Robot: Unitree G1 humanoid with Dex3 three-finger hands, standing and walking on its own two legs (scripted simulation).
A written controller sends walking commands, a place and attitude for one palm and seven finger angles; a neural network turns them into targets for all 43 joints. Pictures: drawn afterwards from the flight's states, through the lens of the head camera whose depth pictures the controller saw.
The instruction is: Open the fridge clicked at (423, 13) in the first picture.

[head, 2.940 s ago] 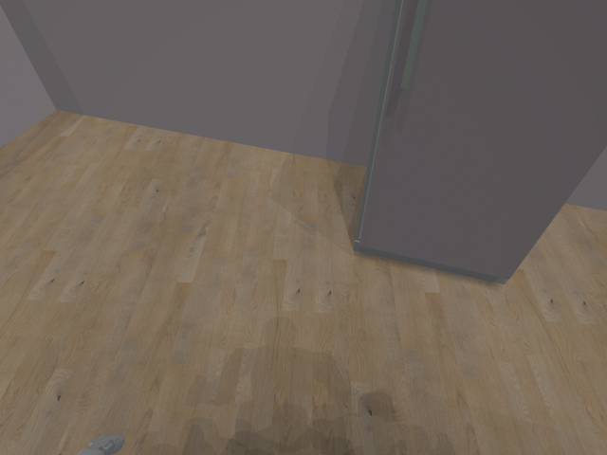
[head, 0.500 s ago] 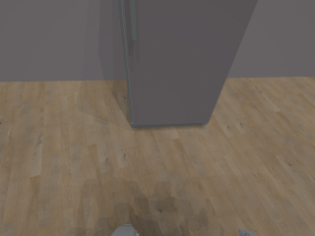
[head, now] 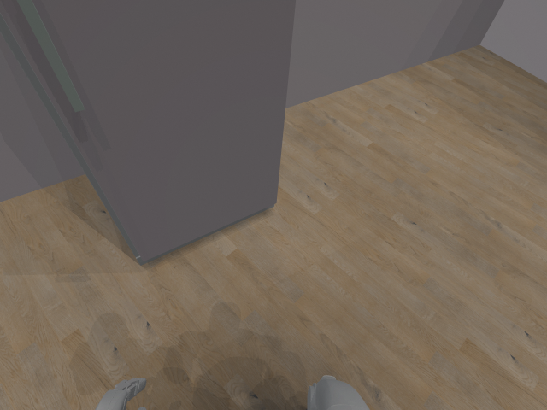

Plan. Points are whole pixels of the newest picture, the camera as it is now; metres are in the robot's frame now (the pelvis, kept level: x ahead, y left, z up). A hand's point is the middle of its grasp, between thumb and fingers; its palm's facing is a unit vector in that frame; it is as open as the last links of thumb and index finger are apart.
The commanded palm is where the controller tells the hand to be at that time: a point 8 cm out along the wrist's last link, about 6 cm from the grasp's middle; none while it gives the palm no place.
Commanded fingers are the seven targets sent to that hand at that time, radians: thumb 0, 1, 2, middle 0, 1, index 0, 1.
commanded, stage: walk to a spot facing it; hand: left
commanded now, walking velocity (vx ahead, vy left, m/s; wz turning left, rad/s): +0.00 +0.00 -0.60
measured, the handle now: (37, 24) +0.66 +0.41 +0.19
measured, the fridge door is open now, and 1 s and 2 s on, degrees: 0 0 0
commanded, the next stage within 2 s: none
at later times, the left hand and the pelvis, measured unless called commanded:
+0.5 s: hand (158, 373) +0.20 +0.20 -0.18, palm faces -0.22 -0.95 -0.22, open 7.4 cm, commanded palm none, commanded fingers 0.00 0.90 0.90 -0.20 -0.30 -0.20 -0.30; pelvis +0.07 +0.02 -0.01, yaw -17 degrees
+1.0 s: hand (193, 329) +0.27 +0.15 -0.16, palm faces -0.58 -0.79 -0.21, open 7.4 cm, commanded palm none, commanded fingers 0.00 0.90 0.90 -0.20 -0.30 -0.20 -0.30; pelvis +0.07 +0.04 +0.00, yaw -37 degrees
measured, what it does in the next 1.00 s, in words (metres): steps on the spot, turning right: right foot, then left foot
